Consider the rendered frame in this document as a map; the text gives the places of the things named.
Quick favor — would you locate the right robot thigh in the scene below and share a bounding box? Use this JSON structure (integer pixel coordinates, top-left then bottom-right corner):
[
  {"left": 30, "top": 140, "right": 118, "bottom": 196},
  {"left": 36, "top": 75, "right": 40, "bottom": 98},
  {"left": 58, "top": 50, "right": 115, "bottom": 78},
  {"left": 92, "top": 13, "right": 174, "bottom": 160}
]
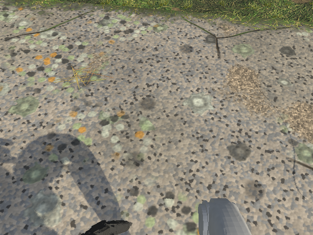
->
[{"left": 198, "top": 198, "right": 251, "bottom": 235}]

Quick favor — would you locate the left robot hand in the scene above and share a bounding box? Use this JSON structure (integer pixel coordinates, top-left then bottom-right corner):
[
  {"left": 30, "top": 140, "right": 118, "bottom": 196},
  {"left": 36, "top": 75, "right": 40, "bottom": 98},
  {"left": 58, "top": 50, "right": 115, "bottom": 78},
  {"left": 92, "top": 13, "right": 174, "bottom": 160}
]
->
[{"left": 81, "top": 220, "right": 130, "bottom": 235}]

